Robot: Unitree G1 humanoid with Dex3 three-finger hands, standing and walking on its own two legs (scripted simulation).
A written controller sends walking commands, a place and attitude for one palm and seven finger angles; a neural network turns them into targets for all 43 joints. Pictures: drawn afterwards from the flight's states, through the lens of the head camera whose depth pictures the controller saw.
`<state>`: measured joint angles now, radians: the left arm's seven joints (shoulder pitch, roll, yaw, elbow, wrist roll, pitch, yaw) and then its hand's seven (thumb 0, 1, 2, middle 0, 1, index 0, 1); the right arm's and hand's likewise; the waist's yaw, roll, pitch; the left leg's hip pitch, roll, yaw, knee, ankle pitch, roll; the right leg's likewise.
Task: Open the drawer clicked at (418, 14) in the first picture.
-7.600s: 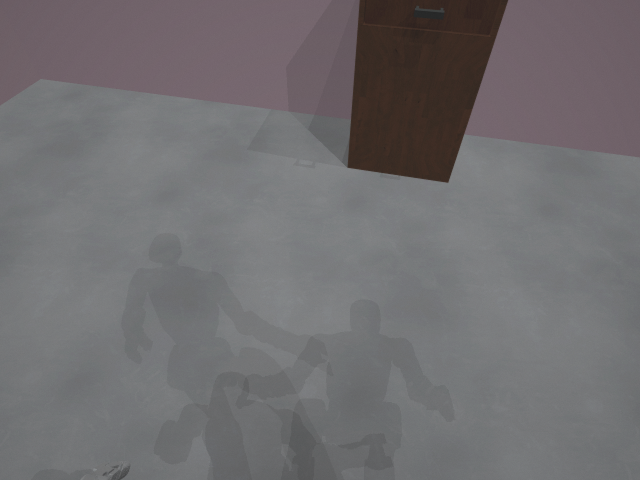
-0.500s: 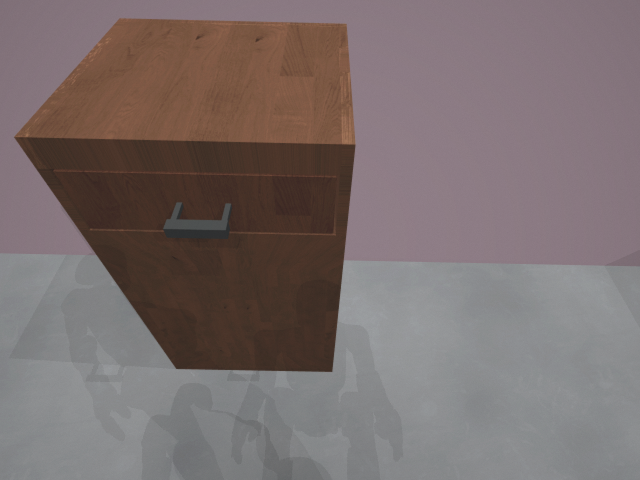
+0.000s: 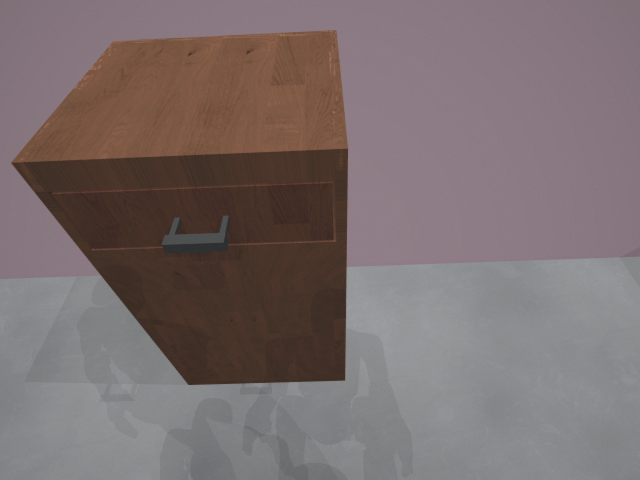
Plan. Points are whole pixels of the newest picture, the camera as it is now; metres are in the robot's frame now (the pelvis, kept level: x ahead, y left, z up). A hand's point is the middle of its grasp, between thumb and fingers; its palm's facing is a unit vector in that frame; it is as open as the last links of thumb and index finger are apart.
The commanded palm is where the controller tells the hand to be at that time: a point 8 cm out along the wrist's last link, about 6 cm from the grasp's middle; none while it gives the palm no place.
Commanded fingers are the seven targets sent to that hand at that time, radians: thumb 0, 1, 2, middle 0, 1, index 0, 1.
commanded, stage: look again from close up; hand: left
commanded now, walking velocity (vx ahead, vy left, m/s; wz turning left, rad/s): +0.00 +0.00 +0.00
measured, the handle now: (198, 233) +0.49 +0.24 +0.00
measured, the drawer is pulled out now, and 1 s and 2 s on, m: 0.00 0.00 0.00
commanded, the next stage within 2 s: raise the hand with hooked fingers in 0.24 s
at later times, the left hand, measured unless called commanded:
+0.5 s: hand out of the picture +0.14 +0.18 -0.08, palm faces -0.12 -0.75 -0.65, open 7.5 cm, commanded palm +0.11 +0.21 -0.04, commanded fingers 0.00 0.69 0.81 -0.22 -0.44 -0.22 -0.44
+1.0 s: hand (155, 434) +0.18 +0.22 -0.02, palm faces +0.07 -0.05 -1.00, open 10.0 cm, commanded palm +0.15 +0.21 +0.04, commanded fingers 0.00 0.11 0.56 -0.26 -0.81 -0.26 -0.81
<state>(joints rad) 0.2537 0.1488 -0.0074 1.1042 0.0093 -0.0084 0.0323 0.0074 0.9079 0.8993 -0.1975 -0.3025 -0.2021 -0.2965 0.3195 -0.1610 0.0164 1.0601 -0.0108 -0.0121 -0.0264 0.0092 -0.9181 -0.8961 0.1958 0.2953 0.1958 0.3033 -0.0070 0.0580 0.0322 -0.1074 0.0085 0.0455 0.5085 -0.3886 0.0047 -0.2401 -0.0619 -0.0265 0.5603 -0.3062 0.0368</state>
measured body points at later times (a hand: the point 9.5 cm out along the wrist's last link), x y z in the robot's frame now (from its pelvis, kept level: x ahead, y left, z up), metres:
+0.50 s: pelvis -0.01 -0.03 +0.00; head +0.01 -0.05 +0.45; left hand +0.14 +0.21 -0.04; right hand +0.07 -0.27 -0.14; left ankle -0.07 +0.11 -0.73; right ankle -0.01 -0.14 -0.73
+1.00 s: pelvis -0.06 -0.03 -0.03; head -0.03 -0.06 +0.42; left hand +0.17 +0.21 +0.04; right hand +0.17 -0.22 -0.12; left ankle -0.07 +0.11 -0.73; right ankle -0.01 -0.14 -0.73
